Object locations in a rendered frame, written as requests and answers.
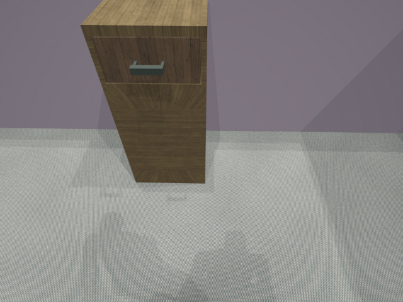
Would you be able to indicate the handle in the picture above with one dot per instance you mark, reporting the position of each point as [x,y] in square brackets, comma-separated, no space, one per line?
[147,70]

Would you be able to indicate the cabinet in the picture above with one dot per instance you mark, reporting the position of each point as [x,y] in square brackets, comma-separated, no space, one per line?
[162,126]

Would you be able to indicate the drawer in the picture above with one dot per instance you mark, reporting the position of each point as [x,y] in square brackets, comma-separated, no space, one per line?
[182,56]

